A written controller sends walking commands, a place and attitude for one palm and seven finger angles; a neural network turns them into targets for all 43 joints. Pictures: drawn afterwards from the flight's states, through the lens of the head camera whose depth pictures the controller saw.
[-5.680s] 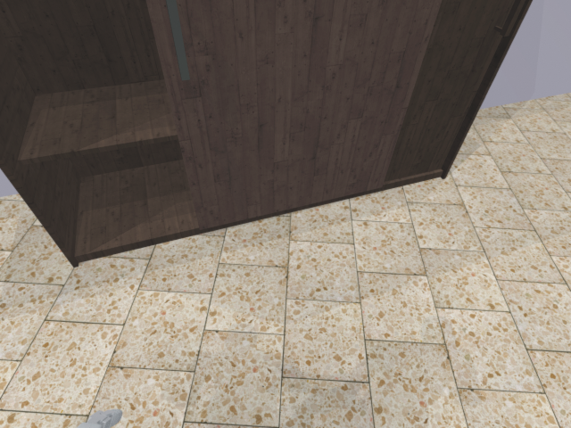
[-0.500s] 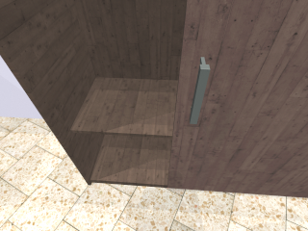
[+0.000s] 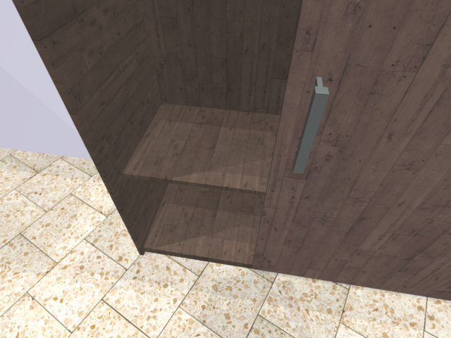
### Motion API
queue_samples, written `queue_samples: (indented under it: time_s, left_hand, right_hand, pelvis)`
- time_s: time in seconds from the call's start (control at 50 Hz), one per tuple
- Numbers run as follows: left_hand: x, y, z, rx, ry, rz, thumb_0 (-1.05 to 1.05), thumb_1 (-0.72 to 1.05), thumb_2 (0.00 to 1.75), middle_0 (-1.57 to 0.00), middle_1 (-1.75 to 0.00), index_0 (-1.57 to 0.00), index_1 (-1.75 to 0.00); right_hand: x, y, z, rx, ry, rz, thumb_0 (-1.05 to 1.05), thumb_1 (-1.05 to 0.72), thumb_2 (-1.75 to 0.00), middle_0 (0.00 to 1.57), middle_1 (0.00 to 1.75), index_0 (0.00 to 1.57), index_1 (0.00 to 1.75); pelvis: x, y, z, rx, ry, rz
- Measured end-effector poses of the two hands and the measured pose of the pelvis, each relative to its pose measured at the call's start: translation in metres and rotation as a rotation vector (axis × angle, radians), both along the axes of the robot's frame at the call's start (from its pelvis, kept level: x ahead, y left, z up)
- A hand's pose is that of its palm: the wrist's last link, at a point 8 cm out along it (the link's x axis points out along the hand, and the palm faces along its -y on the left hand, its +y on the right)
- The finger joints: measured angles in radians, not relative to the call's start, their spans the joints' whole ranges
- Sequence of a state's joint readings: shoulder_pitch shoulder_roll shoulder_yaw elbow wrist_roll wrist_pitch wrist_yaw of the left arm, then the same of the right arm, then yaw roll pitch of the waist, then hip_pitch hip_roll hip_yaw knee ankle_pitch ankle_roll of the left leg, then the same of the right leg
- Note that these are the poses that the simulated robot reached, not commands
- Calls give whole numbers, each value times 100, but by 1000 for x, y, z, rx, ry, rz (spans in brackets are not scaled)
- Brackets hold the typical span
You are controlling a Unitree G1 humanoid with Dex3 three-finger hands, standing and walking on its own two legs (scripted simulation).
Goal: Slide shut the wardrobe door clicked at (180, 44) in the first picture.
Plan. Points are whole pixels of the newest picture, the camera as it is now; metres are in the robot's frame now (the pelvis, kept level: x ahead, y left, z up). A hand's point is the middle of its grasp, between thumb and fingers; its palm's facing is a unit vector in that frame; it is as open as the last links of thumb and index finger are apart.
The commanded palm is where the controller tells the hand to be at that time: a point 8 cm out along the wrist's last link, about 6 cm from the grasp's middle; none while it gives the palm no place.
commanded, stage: come to a stop and stand still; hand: right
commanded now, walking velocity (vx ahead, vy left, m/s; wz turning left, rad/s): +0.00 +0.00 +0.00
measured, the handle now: (307, 128) +0.51 -0.13 +0.11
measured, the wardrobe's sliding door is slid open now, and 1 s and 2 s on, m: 0.51 0.51 0.51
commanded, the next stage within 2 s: look again from close up in 1.14 s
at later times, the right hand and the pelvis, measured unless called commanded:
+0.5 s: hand out of the picture -0.05 -0.17 -0.17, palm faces +0.02 +0.99 -0.16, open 7.4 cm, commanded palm none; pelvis -0.01 -0.02 +0.00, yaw +0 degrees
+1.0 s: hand out of the picture +0.00 -0.23 -0.17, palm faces +0.03 +0.98 -0.18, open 7.4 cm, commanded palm none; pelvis +0.00 -0.07 +0.00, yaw +1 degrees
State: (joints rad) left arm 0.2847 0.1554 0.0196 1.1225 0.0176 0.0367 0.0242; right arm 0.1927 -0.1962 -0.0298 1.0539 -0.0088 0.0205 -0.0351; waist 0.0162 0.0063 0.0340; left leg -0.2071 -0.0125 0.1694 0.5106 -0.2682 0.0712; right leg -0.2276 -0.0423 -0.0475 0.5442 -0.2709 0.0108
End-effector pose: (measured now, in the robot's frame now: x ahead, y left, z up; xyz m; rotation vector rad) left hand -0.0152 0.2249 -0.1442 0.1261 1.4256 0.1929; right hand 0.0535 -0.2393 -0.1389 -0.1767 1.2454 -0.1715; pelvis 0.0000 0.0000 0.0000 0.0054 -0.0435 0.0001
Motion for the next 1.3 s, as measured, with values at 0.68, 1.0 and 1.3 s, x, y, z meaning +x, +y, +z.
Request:
queue_samples:
  time_s: [0.68,1.0,1.3]
  left_hand:
    - [14,-42,5,5,-96,-23,1,91,90,-19,-30,-19,-30]
    - [14,-69,8,-1,-93,-23,2,93,90,-20,-30,-20,-30]
    - [-8,-95,5,-39,-34,10,1,91,90,-20,-30,-20,-30]
  right_hand:
    - [-75,0,-14,87,136,-39,1,-91,-90,20,30,20,30]
    - [-55,-44,-4,46,100,-13,1,-92,-90,20,30,19,30]
    - [-81,-42,-5,77,180,-17,1,-91,-90,20,30,19,30]
  pelvis:
    - [3,-36,-1,15,29,-3]
    - [2,-66,4,8,9,19]
    - [-2,-79,6,4,4,30]
